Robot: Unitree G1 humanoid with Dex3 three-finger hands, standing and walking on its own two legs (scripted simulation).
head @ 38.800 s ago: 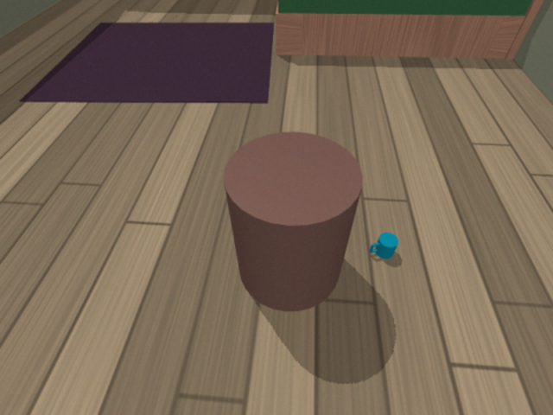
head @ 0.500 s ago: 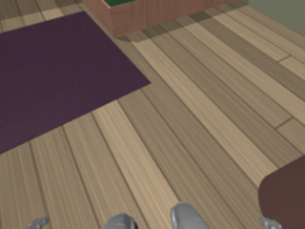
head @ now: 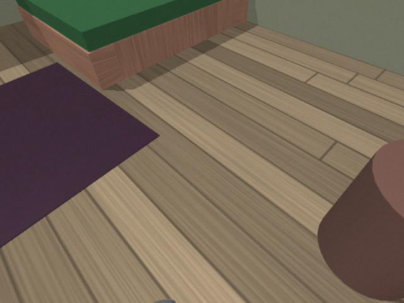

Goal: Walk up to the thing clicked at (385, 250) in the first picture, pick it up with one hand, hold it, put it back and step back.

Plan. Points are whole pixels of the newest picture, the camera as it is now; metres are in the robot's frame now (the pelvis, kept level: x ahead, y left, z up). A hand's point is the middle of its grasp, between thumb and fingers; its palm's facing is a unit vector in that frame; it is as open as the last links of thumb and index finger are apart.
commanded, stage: walk up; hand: left
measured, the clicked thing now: (381, 182) +0.85 -0.98 -0.70
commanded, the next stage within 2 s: stand in 0.90 s
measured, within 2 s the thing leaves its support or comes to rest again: neither
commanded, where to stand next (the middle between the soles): +0.08 +0.00 m, yaw +0 degrees
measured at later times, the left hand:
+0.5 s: hand out of the picture +0.14 +0.24 -0.12, palm faces -0.06 -0.93 -0.37, open 7.4 cm
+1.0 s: hand (100, 299) +0.16 +0.24 -0.11, palm faces -0.09 -0.93 -0.35, open 7.3 cm
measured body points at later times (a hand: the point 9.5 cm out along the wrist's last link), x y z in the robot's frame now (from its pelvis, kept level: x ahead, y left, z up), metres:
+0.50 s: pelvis +0.03 -0.01 +0.03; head +0.05 -0.02 +0.48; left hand +0.15 +0.29 -0.09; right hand +0.09 -0.32 -0.11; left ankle +0.06 +0.13 -0.71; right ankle +0.01 -0.13 -0.71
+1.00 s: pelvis +0.04 +0.00 +0.04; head +0.06 -0.01 +0.49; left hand +0.16 +0.29 -0.09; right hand +0.11 -0.31 -0.10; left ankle +0.05 +0.13 -0.71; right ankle +0.01 -0.13 -0.71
